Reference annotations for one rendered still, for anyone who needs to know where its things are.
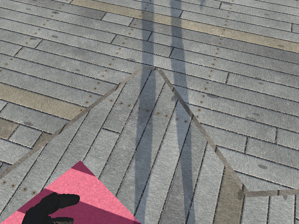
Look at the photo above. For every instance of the robot left hand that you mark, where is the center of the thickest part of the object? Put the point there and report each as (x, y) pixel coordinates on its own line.
(39, 214)

